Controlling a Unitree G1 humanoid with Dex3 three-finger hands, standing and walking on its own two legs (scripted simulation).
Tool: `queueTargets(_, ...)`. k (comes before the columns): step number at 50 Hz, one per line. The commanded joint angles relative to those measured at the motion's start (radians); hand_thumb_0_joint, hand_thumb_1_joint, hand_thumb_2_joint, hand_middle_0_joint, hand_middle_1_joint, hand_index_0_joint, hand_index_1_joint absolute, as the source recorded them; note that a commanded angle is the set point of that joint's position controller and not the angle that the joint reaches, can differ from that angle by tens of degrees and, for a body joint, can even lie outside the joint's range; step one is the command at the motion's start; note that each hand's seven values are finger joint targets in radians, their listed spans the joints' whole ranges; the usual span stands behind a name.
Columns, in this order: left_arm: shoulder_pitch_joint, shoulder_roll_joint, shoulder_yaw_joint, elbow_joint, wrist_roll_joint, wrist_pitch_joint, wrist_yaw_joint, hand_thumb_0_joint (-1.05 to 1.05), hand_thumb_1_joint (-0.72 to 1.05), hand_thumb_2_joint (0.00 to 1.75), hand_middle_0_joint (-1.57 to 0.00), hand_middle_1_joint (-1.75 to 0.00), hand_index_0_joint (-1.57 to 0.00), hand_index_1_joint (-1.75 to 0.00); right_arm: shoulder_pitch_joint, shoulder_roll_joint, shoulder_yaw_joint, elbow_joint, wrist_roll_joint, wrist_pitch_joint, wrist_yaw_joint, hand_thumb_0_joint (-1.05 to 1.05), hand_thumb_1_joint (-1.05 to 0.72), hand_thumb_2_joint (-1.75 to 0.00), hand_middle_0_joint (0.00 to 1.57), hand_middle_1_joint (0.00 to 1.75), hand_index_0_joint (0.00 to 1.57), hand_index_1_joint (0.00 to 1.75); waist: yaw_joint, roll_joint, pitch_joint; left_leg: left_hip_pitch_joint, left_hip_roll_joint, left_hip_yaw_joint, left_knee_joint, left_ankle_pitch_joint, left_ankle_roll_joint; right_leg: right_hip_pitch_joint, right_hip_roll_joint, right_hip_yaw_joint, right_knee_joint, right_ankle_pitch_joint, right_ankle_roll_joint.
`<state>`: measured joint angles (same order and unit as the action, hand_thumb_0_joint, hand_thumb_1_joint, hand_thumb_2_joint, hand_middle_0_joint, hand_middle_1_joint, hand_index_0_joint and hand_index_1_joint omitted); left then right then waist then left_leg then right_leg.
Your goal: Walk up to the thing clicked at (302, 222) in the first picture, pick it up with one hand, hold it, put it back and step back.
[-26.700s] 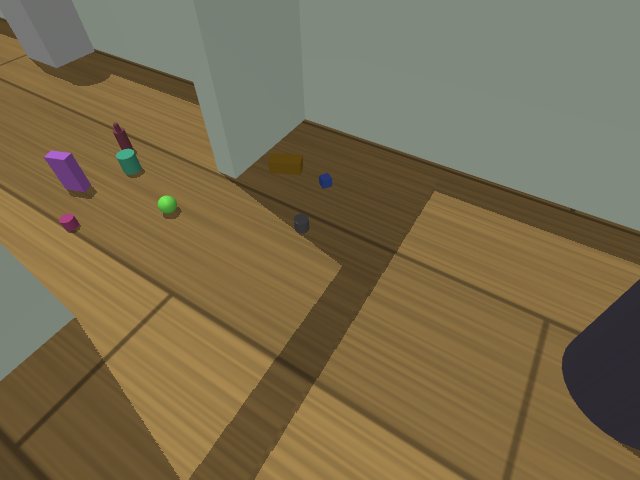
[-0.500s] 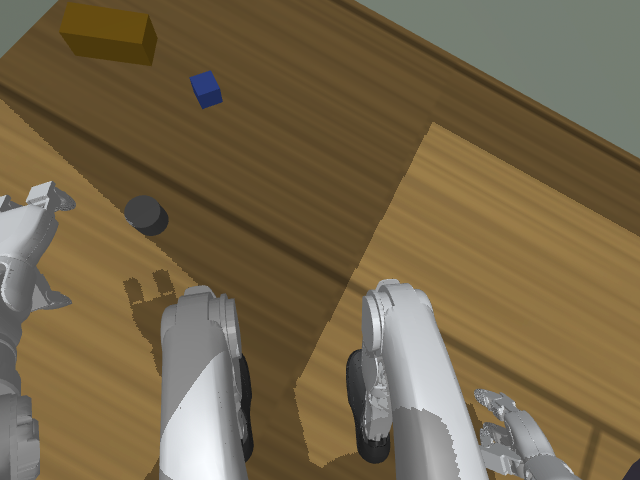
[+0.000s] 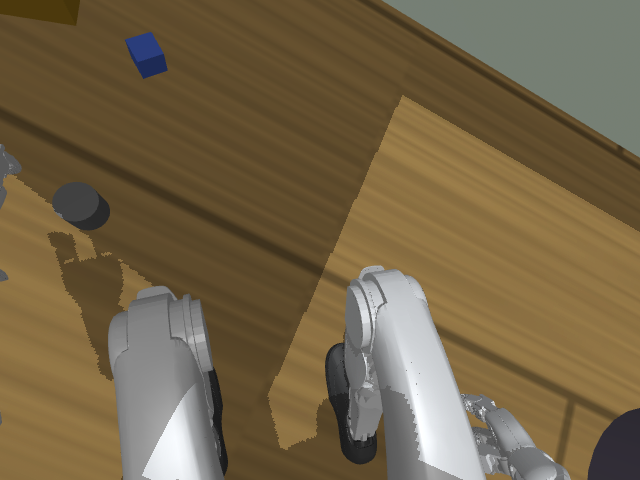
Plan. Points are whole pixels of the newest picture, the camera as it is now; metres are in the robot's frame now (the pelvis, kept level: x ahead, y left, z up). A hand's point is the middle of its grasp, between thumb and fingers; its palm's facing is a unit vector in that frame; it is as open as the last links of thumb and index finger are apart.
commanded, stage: rise first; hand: left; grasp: from above
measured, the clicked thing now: (82, 207) +0.48 +0.34 -0.31
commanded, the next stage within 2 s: none
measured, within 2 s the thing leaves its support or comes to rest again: neither
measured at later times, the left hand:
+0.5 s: hand (7, 218) +0.42 +0.38 -0.19, palm faces -0.44 -0.12 -0.89, open 14.3 cm
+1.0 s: hand (22, 216) +0.43 +0.37 -0.20, palm faces -0.44 -0.13 -0.89, open 14.3 cm
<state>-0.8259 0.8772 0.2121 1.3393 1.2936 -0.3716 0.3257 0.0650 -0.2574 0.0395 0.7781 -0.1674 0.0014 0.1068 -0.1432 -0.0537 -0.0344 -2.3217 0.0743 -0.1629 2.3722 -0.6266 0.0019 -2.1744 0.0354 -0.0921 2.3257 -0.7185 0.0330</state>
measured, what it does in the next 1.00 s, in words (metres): stands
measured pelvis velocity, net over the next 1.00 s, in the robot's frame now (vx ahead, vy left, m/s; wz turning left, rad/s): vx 0.01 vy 0.00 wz -0.05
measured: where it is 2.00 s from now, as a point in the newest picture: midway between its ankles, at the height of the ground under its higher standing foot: (282, 431)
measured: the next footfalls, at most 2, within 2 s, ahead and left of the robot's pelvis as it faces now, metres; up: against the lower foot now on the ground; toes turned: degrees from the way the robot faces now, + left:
none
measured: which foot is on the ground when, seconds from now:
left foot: down 0.00-1.00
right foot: down 0.00-1.00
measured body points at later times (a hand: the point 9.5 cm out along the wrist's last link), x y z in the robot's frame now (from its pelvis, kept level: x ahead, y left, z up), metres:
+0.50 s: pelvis +0.01 +0.00 -0.02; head +0.25 +0.10 +0.35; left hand +0.44 +0.39 -0.13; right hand +0.10 -0.27 -0.12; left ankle +0.09 +0.13 -0.30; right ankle +0.09 -0.12 -0.30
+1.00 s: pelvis +0.01 +0.00 -0.02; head +0.25 +0.10 +0.34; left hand +0.45 +0.38 -0.15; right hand +0.09 -0.27 -0.12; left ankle +0.09 +0.13 -0.30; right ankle +0.09 -0.12 -0.30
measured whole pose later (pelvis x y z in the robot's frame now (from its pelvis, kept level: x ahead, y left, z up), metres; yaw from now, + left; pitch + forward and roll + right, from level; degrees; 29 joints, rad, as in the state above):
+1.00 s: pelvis +0.01 +0.00 -0.02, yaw -3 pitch +30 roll -11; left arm -0.88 0.96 0.24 1.43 1.30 -0.36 0.38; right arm 0.06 -0.27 0.12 0.75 -0.21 -0.01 0.14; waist -0.20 -0.08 0.04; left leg -2.37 0.08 -0.22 2.48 -0.66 -0.01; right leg -2.21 0.06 -0.13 2.40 -0.73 0.04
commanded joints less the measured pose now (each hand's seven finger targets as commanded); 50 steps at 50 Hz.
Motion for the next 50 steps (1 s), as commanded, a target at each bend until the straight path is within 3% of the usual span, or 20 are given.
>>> queueTargets(1, -0.26, 0.331, 0.057, -0.12, -0.026, -0.001, 0.055, 0.0, -0.58, 1.03, -0.05, -1.01, -0.05, -1.01, 0.17, -0.255, -0.068, -0.012, -0.016, 0.003, -0.007, 0.0, -0.9, -0.9, 0.2, 0.3, 0.2, 0.3, 0.017, 0.316, -0.652, 0.611, -0.025, 0.089, -0.205, 0.134, 0.022, 0.188, 0.031, -0.08, -0.244, 0.195, -0.061)
queueTargets(8, -0.264, 0.352, 0.063, -0.111, -0.028, 0.009, 0.062, 0.0, -0.58, 1.02, -0.05, -1.03, -0.05, -1.03, 0.175, -0.253, -0.054, -0.01, -0.034, 0.008, -0.001, 0.0, -0.91, -0.9, 0.2, 0.3, 0.2, 0.3, 0.009, 0.323, -0.679, 0.604, -0.02, 0.086, -0.163, 0.18, 0.026, 0.217, 0.04, -0.082, -0.221, 0.239, -0.056)
queueTargets(28, -0.278, 0.385, 0.078, -0.091, -0.047, 0.013, 0.072, 0.0, -0.56, 1.0, -0.05, -1.03, -0.06, -1.02, 0.172, -0.277, -0.029, -0.031, -0.035, 0.008, 0.011, 0.0, -0.9, -0.9, 0.2, 0.3, 0.2, 0.3, -0.021, 0.356, -0.615, 0.565, -0.013, 0.062, -0.144, 0.133, 0.019, 0.176, 0.045, -0.105, -0.186, 0.213, -0.061)
queueTargets(30, -0.275, 0.381, 0.064, -0.071, -0.036, 0.014, 0.068, 0.0, -0.59, 1.03, -0.06, -1.02, -0.05, -1.03, 0.177, -0.275, -0.023, -0.03, -0.037, 0.004, 0.013, 0.0, -0.9, -0.9, 0.2, 0.3, 0.2, 0.3, -0.022, 0.351, -0.601, 0.554, -0.014, 0.064, -0.135, 0.138, 0.02, 0.18, 0.046, -0.102, -0.191, 0.218, -0.06)
queueTargets(32, -0.276, 0.4, 0.082, -0.078, -0.039, 0.012, 0.074, 0.0, -0.61, 1.1, -0.07, -0.98, -0.03, -1.02, 0.177, -0.278, -0.021, -0.03, -0.035, 0.004, 0.013, 0.0, -0.91, -0.9, 0.2, 0.3, 0.2, 0.3, -0.019, 0.356, -0.613, 0.553, -0.015, 0.065, -0.135, 0.139, 0.019, 0.195, 0.048, -0.103, -0.19, 0.219, -0.06)
queueTargets(36, -0.278, 0.379, 0.064, -0.078, -0.037, 0.017, 0.077, 0.0, -0.61, 1.05, -0.06, -1.01, -0.04, -1.02, 0.183, -0.276, -0.019, -0.028, -0.037, -0.001, 0.017, 0.0, -0.91, -0.9, 0.2, 0.3, 0.2, 0.3, -0.029, 0.359, -0.619, 0.559, -0.015, 0.064, -0.125, 0.16, 0.021, 0.2, 0.048, -0.102, -0.187, 0.24, -0.058)
queueTargets(42, -0.28, 0.397, 0.076, -0.075, -0.029, 0.015, 0.083, 0.0, -0.59, 1.03, -0.06, -1.02, -0.05, -1.03, 0.184, -0.284, -0.012, -0.028, -0.045, -0.003, 0.022, 0.0, -0.9, -0.9, 0.2, 0.3, 0.2, 0.3, -0.033, 0.387, -0.627, 0.587, -0.011, 0.052, -0.13, 0.181, 0.016, 0.199, 0.05, -0.117, -0.169, 0.252, -0.057)
queueTargets(50, -0.297, 0.389, 0.061, -0.031, -0.018, 0.012, 0.108, 0.0, -0.58, 1.03, -0.06, -1.02, -0.06, -1.03, 0.17, -0.285, 0.005, -0.032, -0.046, -0.009, 0.025, 0.0, -0.91, -0.9, 0.2, 0.3, 0.2, 0.3, -0.049, 0.381, -0.585, 0.539, -0.013, 0.056, -0.122, 0.14, 0.015, 0.189, 0.053, -0.119, -0.173, 0.234, -0.058)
